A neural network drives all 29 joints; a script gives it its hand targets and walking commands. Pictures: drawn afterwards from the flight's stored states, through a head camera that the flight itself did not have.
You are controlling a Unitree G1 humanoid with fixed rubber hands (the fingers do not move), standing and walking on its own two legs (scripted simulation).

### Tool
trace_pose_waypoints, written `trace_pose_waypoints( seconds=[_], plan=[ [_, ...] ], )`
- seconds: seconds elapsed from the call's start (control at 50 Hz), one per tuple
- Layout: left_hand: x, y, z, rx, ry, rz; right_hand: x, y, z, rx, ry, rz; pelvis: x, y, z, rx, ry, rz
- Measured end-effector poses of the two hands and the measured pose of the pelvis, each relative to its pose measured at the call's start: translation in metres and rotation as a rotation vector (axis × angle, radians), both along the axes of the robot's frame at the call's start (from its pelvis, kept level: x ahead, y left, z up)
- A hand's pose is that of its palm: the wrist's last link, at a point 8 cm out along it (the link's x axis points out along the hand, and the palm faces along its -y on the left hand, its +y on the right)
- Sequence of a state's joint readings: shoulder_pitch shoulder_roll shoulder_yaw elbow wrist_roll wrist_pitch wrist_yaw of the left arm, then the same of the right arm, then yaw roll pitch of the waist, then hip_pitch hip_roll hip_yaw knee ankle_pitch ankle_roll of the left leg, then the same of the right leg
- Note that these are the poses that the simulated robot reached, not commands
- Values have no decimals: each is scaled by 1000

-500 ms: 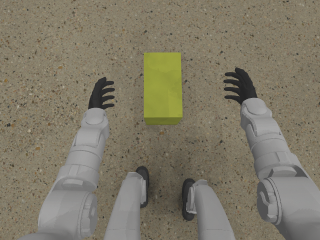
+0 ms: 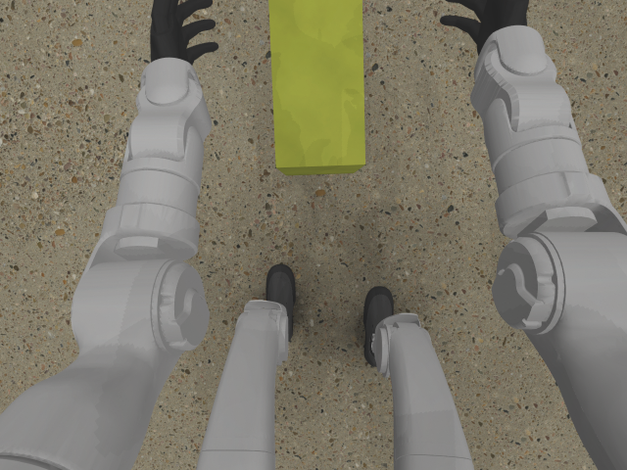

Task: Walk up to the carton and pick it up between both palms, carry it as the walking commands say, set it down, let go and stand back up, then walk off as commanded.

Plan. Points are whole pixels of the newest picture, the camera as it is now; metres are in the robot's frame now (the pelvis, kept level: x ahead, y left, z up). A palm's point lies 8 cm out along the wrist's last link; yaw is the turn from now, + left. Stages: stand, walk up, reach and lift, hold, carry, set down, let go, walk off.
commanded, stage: reach and lift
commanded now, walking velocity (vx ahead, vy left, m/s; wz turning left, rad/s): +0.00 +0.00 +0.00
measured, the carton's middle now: (317, 100) +0.60 +0.04 -0.56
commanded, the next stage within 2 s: none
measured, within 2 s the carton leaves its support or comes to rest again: neither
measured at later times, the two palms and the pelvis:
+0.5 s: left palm (209, 84) +0.53 +0.18 -0.23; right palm (454, 63) +0.56 -0.13 -0.22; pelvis -0.02 +0.00 -0.08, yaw -2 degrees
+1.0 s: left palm (222, 112) +0.52 +0.20 -0.38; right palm (420, 97) +0.56 -0.13 -0.36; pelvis -0.05 +0.00 -0.19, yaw -1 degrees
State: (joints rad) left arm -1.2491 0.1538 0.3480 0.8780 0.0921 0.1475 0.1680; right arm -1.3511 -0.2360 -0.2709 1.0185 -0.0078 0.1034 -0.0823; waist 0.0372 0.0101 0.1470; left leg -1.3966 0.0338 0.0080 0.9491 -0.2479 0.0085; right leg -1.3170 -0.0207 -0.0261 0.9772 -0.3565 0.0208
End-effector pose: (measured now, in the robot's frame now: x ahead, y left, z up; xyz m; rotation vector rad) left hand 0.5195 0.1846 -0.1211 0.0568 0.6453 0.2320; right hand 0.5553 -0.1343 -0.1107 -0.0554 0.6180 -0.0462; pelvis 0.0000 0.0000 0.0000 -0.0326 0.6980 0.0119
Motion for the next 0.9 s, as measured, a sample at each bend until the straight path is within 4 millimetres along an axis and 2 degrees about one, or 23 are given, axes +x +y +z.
trace_pose_waypoints(
  seconds=[0.1,0.22,0.3,0.48,0.62,0.72,0.9],
  plan=[
    [12,2,-6,-1,-15,-4,9,4,-10,-3,-4,7,1,1,-3,0,33,-8],
    [9,2,-31,-13,18,-10,8,3,-33,4,26,5,2,2,-8,-2,74,-11],
    [8,2,-50,-22,24,-4,7,2,-50,5,28,-2,-1,2,-20,-1,94,-17],
    [7,-5,-104,-26,14,-32,4,6,-101,8,20,-8,-17,4,-70,-2,109,-28],
    [4,4,-146,-21,-3,-14,2,5,-141,1,16,-13,-33,5,-109,-1,80,-29],
    [9,11,-170,-46,-26,23,9,1,-162,-11,-9,-18,-44,4,-133,1,23,-27],
    [1,15,-229,-58,28,31,0,4,-222,-10,43,15,-50,2,-172,4,-9,-26]
  ],
)
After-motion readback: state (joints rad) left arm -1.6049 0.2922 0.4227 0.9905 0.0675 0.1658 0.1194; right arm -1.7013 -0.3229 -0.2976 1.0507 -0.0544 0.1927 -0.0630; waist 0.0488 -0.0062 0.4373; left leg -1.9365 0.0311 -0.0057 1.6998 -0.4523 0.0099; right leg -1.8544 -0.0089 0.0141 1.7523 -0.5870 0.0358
